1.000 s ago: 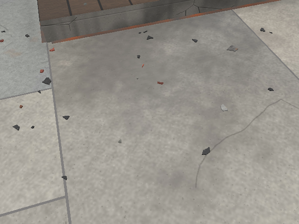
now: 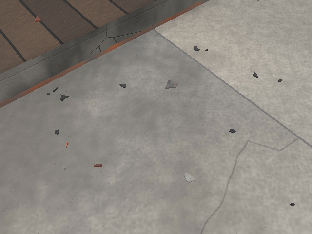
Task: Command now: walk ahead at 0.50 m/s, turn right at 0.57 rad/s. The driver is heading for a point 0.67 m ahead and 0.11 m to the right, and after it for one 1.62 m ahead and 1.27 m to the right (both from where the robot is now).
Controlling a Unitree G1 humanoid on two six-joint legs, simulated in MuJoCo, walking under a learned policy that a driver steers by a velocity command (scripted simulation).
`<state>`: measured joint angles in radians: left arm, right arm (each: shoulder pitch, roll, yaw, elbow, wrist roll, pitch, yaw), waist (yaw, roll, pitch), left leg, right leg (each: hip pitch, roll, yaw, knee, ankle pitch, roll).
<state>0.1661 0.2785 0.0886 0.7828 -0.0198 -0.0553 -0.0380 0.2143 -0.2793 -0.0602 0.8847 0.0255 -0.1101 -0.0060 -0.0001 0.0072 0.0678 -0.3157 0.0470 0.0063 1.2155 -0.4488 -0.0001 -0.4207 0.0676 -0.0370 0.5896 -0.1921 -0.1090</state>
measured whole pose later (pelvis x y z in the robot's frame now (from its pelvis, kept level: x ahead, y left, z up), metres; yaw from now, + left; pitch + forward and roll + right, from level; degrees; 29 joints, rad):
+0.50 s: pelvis +0.29 +0.03 +0.01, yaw -17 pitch +2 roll +2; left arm 0.34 0.29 0.07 0.77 -0.03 -0.03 0.02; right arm 0.11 -0.26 -0.06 0.75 -0.01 -0.12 0.02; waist 0.03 -0.03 0.01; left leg -0.38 -0.03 0.03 0.50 -0.16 0.02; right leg -0.35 0.05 0.12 1.16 -0.45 -0.03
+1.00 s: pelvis +0.51 -0.13 +0.00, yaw -33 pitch +2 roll +1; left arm 0.14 0.28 0.06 0.63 -0.01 -0.04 -0.04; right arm 0.28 -0.31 -0.05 0.86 0.03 -0.08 0.01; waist -0.04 0.00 0.06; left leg -0.28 0.08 0.03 1.13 -0.48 0.00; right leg -0.44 0.03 -0.03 0.60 -0.20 -0.08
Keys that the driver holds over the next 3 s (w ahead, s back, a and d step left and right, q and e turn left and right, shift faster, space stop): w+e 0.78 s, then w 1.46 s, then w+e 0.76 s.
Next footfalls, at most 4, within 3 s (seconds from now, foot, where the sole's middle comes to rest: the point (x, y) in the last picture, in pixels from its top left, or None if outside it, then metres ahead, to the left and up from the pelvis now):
0.40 left None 0.43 0.11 -0.76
0.90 right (227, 203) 0.57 -0.26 -0.76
1.44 left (213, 128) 0.96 -0.24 -0.76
1.98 right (279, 109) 1.07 -0.61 -0.76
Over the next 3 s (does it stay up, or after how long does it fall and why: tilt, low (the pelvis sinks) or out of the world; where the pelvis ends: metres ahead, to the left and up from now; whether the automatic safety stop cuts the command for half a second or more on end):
stays up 1.42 -0.75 0.00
